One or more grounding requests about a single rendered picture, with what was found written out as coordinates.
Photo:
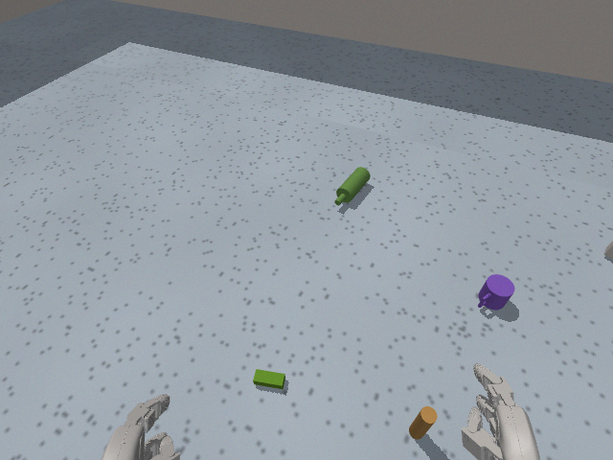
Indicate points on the right robot hand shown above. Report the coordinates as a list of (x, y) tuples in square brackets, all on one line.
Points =
[(509, 423)]

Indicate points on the left robot hand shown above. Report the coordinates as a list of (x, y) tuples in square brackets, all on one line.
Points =
[(128, 441)]

